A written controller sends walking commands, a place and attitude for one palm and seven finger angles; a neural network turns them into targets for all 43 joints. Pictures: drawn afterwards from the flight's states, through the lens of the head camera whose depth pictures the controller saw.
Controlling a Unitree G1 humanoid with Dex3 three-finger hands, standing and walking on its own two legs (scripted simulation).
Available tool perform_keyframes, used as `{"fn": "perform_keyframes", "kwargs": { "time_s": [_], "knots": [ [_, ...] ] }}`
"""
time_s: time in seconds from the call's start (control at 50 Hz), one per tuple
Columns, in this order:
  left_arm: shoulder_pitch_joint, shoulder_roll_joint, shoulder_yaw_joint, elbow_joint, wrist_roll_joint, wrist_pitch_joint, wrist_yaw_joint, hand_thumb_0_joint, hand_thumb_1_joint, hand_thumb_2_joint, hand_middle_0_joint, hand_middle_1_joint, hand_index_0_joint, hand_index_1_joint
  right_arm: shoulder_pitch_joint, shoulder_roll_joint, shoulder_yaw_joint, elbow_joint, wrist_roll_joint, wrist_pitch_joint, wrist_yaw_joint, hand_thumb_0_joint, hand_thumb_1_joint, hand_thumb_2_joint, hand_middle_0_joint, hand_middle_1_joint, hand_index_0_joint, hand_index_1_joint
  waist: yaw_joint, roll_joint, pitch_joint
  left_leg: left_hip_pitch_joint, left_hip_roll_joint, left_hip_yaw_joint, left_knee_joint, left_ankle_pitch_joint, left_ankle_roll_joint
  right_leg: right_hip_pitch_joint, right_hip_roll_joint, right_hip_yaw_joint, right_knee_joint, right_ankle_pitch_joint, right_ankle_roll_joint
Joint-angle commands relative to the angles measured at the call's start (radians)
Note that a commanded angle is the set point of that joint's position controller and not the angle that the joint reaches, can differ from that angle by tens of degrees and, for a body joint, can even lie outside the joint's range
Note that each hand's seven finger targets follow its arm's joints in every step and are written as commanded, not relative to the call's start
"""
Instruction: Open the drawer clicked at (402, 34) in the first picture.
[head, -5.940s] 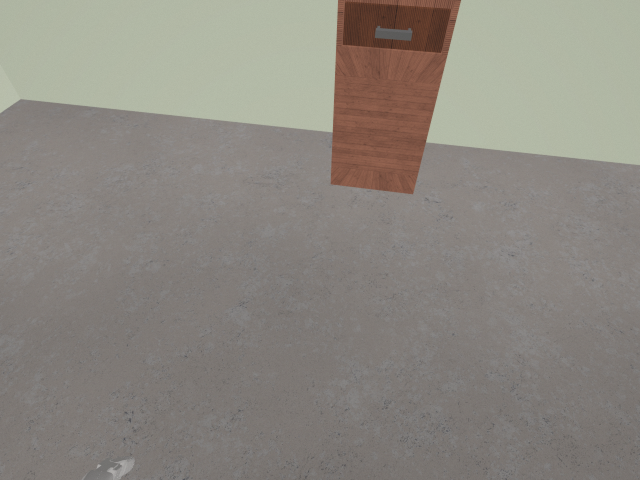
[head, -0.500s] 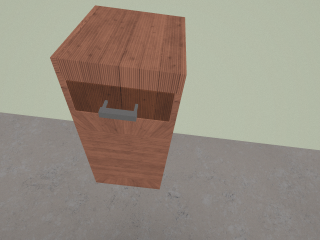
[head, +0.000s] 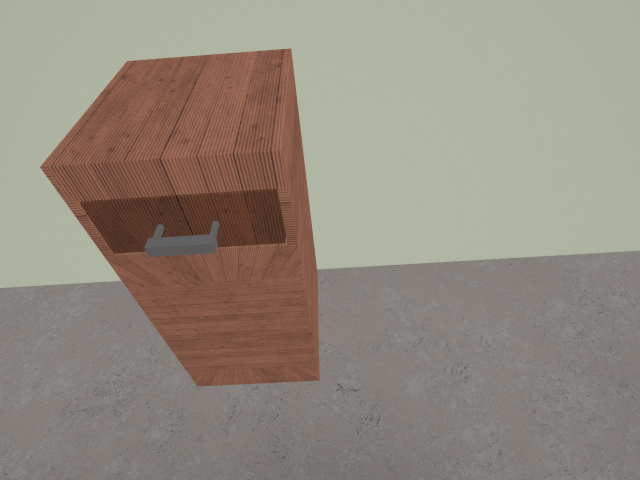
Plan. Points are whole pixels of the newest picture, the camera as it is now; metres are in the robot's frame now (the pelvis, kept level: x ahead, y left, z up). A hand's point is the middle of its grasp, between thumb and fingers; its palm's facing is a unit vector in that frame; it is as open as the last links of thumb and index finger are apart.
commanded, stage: come to a stop and stand still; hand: left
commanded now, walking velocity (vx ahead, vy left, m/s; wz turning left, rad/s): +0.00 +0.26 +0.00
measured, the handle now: (184, 236) +0.54 +0.30 -0.03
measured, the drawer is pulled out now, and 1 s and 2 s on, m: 0.00 0.00 0.00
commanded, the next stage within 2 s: look again from close up in 0.76 s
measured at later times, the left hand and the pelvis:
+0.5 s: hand out of the picture -0.04 +0.23 -0.19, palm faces +0.13 -0.97 -0.22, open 7.4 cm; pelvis -0.01 +0.04 -0.01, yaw +2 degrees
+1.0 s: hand out of the picture +0.02 +0.25 -0.18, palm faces +0.02 -0.97 -0.23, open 7.4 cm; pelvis -0.01 +0.06 -0.01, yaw +2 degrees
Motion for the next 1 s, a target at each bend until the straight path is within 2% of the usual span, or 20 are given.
{"fn": "perform_keyframes", "kwargs": {
  "time_s": [0.0, 0.12, 0.24, 0.3, 0.32, 0.34, 0.36, 0.38, 0.42, 0.44, 0.46, 0.52, 0.56, 0.62, 0.82, 0.84, 0.86, 0.9, 0.94, 0.98],
  "knots": [
    [0.015, 0.198, 0.046, -0.051, -0.003, -0.032, 0.013, 0.000, 0.900, 0.900, -0.200, -0.300, -0.200, -0.300, 0.016, -0.046, -0.001, -0.056, 0.002, -0.035, 0.003, 0.000, -0.900, -0.900, 0.200, 0.300, 0.200, 0.300, 0.015, -0.175, 0.116, -0.122, -0.001, -0.031, 0.153, 0.034, -0.013, 0.013, -0.242, 0.162, -0.216, 0.262, -0.078],
    [0.124, 0.194, 0.058, -0.017, 0.001, -0.031, 0.035, 0.000, 0.900, 0.900, -0.200, -0.300, -0.200, -0.300, -0.047, -0.052, 0.000, -0.104, 0.003, -0.022, -0.009, 0.000, -0.900, -0.900, 0.200, 0.300, 0.200, 0.300, 0.061, -0.185, 0.011, -0.181, -0.001, -0.053, 0.211, -0.048, -0.035, 0.211, -0.306, 0.187, -0.099, 0.668, -0.139],
    [0.068, 0.200, 0.056, -0.025, 0.013, -0.020, 0.027, 0.000, 0.900, 0.900, -0.200, -0.300, -0.200, -0.300, -0.060, -0.020, 0.009, -0.113, 0.017, -0.031, -0.007, 0.000, -0.900, -0.900, 0.200, 0.300, 0.200, 0.300, 0.043, -0.270, 0.026, 0.004, -0.010, -0.011, 0.008, -0.081, -0.014, 0.059, -0.275, 0.175, -0.122, 0.491, -0.140],
    [0.024, 0.202, 0.055, -0.017, 0.008, -0.015, 0.021, 0.000, 0.900, 0.900, -0.200, -0.300, -0.200, -0.300, -0.007, -0.013, 0.016, -0.087, 0.016, -0.047, -0.011, 0.000, -0.900, -0.900, 0.200, 0.300, 0.200, 0.300, 0.006, -0.255, 0.010, 0.177, -0.037, 0.028, -0.230, 0.064, -0.007, -0.012, -0.203, 0.121, -0.072, 0.391, -0.087],
    [0.013, 0.193, 0.051, -0.013, 0.001, -0.012, 0.019, 0.000, 0.900, 0.900, -0.200, -0.300, -0.200, -0.300, 0.025, -0.021, 0.019, -0.070, 0.015, -0.056, -0.014, 0.000, -0.900, -0.900, 0.200, 0.300, 0.200, 0.300, -0.009, -0.231, 0.003, 0.264, -0.033, 0.037, -0.330, 0.160, -0.003, -0.051, -0.168, 0.095, -0.032, 0.332, -0.056],
    [0.031, 0.159, 0.043, -0.015, -0.003, -0.007, 0.017, 0.000, 0.900, 0.900, -0.200, -0.300, -0.200, -0.300, 0.040, -0.056, 0.015, -0.064, 0.014, -0.068, -0.017, 0.000, -0.900, -0.900, 0.200, 0.300, 0.200, 0.300, -0.007, -0.107, -0.019, 0.351, 0.028, -0.010, -0.367, 0.237, 0.011, -0.109, -0.122, 0.072, 0.040, 0.225, -0.027],
    [0.064, 0.113, 0.034, -0.017, -0.009, -0.002, 0.013, 0.000, 0.900, 0.900, -0.200, -0.300, -0.200, -0.300, 0.031, -0.110, 0.008, -0.073, 0.007, -0.077, -0.021, 0.000, -0.900, -0.900, 0.200, 0.300, 0.200, 0.300, 0.004, 0.081, -0.042, 0.369, 0.166, -0.169, -0.377, 0.375, 0.068, -0.172, -0.052, 0.014, 0.098, 0.040, 0.013],
    [0.061, 0.085, 0.025, -0.014, -0.010, 0.000, 0.014, 0.000, 0.900, 0.900, -0.200, -0.300, -0.200, -0.300, 0.011, -0.142, 0.006, -0.081, 0.004, -0.072, -0.024, 0.000, -0.900, -0.900, 0.200, 0.300, 0.200, 0.300, 0.010, 0.163, -0.022, 0.285, 0.257, -0.235, -0.436, 0.388, 0.133, -0.150, -0.025, -0.029, 0.154, -0.146, 0.032],
    [0.045, 0.066, 0.018, -0.009, -0.004, -0.001, 0.008, 0.000, 0.900, 0.900, -0.200, -0.300, -0.200, -0.300, -0.052, -0.118, 0.016, -0.089, -0.002, -0.070, -0.031, 0.000, -0.900, -0.900, 0.200, 0.300, 0.200, 0.300, 0.024, 0.111, 0.057, 0.187, 0.218, -0.192, -0.481, 0.268, 0.146, -0.155, -0.016, -0.017, 0.196, -0.151, 0.030],
    [0.037, 0.073, 0.015, 0.009, -0.004, 0.005, 0.008, 0.000, 0.900, 0.900, -0.200, -0.300, -0.200, -0.300, -0.062, -0.103, 0.021, -0.080, 0.001, -0.075, -0.036, 0.000, -0.900, -0.900, 0.200, 0.300, 0.200, 0.300, 0.021, 0.208, 0.067, 0.192, 0.201, -0.178, -0.495, 0.321, 0.143, -0.147, -0.028, -0.016, 0.211, -0.148, 0.032],
    [0.038, 0.084, 0.015, 0.020, -0.005, 0.006, 0.007, 0.000, 0.900, 0.900, -0.200, -0.300, -0.200, -0.300, -0.075, -0.081, 0.028, -0.075, 0.001, -0.073, -0.039, 0.000, -0.900, -0.900, 0.200, 0.300, 0.200, 0.300, 0.024, 0.225, 0.080, 0.192, 0.181, -0.144, -0.473, 0.392, 0.143, -0.136, -0.027, -0.005, 0.213, -0.127, 0.031],
    [0.089, 0.098, 0.009, 0.051, -0.010, -0.010, 0.005, 0.000, 0.900, 0.900, -0.200, -0.300, -0.200, -0.300, -0.082, -0.066, 0.035, -0.068, 0.009, -0.076, -0.044, 0.000, -0.900, -0.900, 0.200, 0.300, 0.200, 0.300, 0.041, 0.128, 0.013, 0.268, 0.131, -0.077, -0.356, 0.533, 0.112, -0.051, -0.030, 0.016, 0.002, 0.055, 0.029],
    [0.086, 0.126, 0.006, 0.065, -0.006, -0.024, 0.009, 0.000, 0.900, 0.900, -0.200, -0.300, -0.200, -0.300, -0.061, -0.045, 0.034, -0.062, 0.017, -0.079, -0.040, 0.000, -0.900, -0.900, 0.200, 0.300, 0.200, 0.300, 0.018, -0.012, 0.002, 0.264, 0.077, -0.041, -0.309, 0.447, 0.058, -0.002, -0.077, 0.075, -0.062, 0.342, 0.010],
    [0.036, 0.123, 0.002, 0.060, -0.007, -0.029, 0.011, 0.000, 0.900, 0.900, -0.200, -0.300, -0.200, -0.300, -0.030, -0.036, 0.033, -0.041, 0.015, -0.075, -0.037, 0.000, -0.900, -0.900, 0.200, 0.300, 0.200, 0.300, -0.002, -0.147, 0.020, 0.268, 0.074, -0.036, -0.335, 0.334, 0.040, -0.013, -0.082, 0.066, -0.062, 0.364, 0.005],
    [0.024, 0.119, 0.000, 0.067, -0.014, -0.024, 0.013, 0.000, 0.900, 0.900, -0.200, -0.300, -0.200, -0.300, -0.001, -0.026, 0.054, 0.012, 0.010, -0.088, -0.039, 0.000, -0.900, -0.900, 0.200, 0.300, 0.200, 0.300, 0.011, -0.009, 0.046, 0.255, 0.077, -0.041, -0.400, 0.345, 0.041, 0.034, -0.067, 0.051, -0.102, 0.273, 0.009],
    [0.022, 0.260, -0.013, -0.021, 0.003, -0.049, 0.011, 0.000, 0.900, 0.900, -0.200, -0.300, -0.200, -0.300, -0.010, -0.137, 0.033, -0.100, 0.003, -0.091, -0.026, 0.000, -0.900, -0.900, 0.200, 0.300, 0.200, 0.300, -0.010, -0.060, 0.152, 0.208, 0.039, -0.070, -0.388, 0.270, 0.039, -0.053, -0.028, 0.059, -0.062, 0.165, -0.012],
    [0.025, 0.198, 0.013, -0.039, 0.001, -0.049, 0.019, 0.000, 0.900, 0.900, -0.200, -0.300, -0.200, -0.300, -0.001, -0.147, 0.025, -0.127, -0.010, -0.111, -0.033, 0.000, -0.900, -0.900, 0.200, 0.300, 0.200, 0.300, -0.005, 0.046, 0.046, 0.187, 0.070, -0.069, -0.307, 0.348, 0.053, -0.032, -0.053, 0.059, 0.009, 0.171, -0.013],
    [0.049, 0.205, 0.020, -0.041, -0.003, -0.054, 0.016, 0.000, 0.900, 0.900, -0.200, -0.300, -0.200, -0.300, 0.019, -0.112, 0.019, -0.120, -0.006, -0.117, -0.047, 0.000, -0.900, -0.900, 0.200, 0.300, 0.200, 0.300, -0.002, 0.068, -0.105, 0.241, 0.061, -0.059, -0.245, 0.468, 0.065, 0.035, -0.067, 0.063, 0.038, 0.388, -0.036],
    [0.075, 0.172, 0.008, -0.057, -0.007, -0.044, 0.017, 0.000, 0.900, 0.900, -0.200, -0.300, -0.200, -0.300, 0.059, -0.066, 0.035, -0.131, -0.003, -0.108, -0.045, 0.000, -0.900, -0.900, 0.200, 0.300, 0.200, 0.300, -0.006, -0.047, -0.129, 0.220, 0.050, -0.043, -0.212, 0.429, 0.061, 0.066, -0.069, 0.067, 0.041, 0.475, -0.035],
    [0.051, 0.184, 0.014, -0.074, -0.007, -0.036, 0.017, 0.000, 0.900, 0.900, -0.200, -0.300, -0.200, -0.300, 0.060, -0.083, 0.026, -0.137, 0.000, -0.098, -0.043, 0.000, -0.900, -0.900, 0.200, 0.300, 0.200, 0.300, -0.010, -0.103, -0.053, 0.162, 0.041, -0.034, -0.227, 0.331, 0.057, 0.041, -0.074, 0.061, 0.036, 0.440, -0.033]
  ]
}}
